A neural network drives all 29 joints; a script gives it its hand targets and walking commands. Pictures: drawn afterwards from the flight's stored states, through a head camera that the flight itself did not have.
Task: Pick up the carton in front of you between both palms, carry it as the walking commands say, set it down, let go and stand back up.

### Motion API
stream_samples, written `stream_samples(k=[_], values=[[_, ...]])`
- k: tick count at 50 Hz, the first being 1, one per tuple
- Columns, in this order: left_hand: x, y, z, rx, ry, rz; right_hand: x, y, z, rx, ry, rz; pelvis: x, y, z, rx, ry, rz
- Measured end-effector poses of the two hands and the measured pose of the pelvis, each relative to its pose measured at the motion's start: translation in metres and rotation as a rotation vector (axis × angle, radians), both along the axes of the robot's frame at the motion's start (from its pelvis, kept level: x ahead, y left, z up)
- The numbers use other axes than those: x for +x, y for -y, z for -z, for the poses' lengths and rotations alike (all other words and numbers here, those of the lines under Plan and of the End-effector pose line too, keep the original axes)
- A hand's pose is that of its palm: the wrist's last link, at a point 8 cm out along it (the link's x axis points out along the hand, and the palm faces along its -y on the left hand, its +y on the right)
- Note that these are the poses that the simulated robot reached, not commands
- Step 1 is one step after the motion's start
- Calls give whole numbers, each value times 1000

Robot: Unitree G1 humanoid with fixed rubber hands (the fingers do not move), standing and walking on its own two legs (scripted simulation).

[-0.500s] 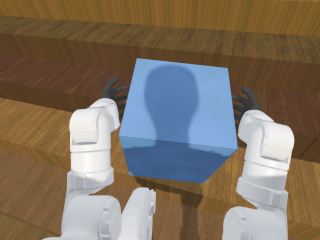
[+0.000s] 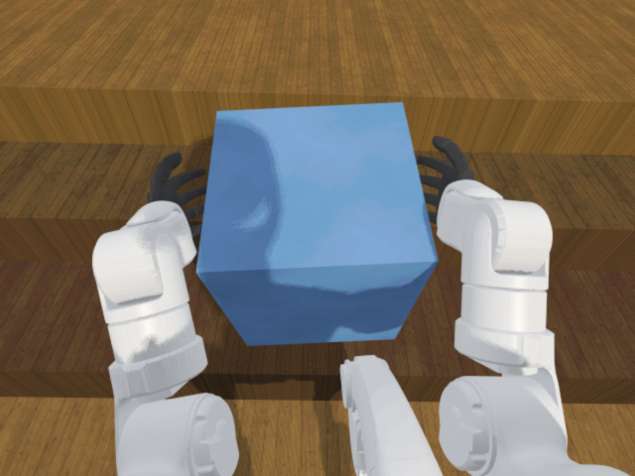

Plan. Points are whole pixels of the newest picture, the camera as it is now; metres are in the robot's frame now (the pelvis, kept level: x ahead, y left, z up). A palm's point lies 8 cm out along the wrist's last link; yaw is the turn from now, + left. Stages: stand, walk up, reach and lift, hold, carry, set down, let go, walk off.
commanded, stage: carry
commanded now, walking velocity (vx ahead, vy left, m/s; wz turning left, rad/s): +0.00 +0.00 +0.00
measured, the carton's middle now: (316, 238) +0.39 -0.04 +0.10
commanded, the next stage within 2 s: none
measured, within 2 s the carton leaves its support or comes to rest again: neither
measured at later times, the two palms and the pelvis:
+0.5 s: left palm out of the picture +0.57 +0.12 +0.37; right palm out of the picture +0.60 -0.18 +0.36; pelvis +0.21 -0.05 +0.17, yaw +2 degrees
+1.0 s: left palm (168, 28) +0.57 +0.12 +0.29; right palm (413, 18) +0.58 -0.18 +0.29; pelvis +0.23 -0.04 +0.17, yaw +0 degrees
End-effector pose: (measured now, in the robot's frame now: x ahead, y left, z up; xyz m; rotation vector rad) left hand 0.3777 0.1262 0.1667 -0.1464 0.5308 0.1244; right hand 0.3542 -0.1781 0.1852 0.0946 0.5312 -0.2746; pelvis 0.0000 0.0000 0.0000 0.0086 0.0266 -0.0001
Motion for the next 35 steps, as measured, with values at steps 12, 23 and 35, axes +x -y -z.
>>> stream_samples(k=[12, 23, 35], values=[[95, -16, -71, 68, -149, -191, 177, -20, -56, 92, -110, -174, 133, 58, -93, -107, 7, 0], [179, -1, -191, 35, 8, -165, 235, -3, -162, 80, 32, -153, 200, 59, -171, -17, -42, -41], [227, 24, -180, 7, -111, -14, 242, 20, -162, 71, -103, -44, 249, 33, -175, 8, -22, -2]])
